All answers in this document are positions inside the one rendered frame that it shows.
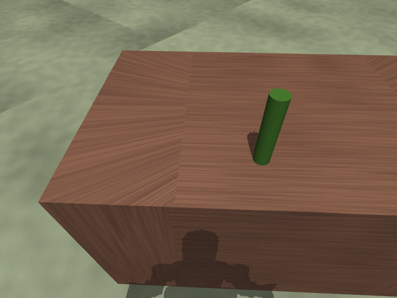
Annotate can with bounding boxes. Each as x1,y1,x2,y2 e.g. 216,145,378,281
252,88,292,165

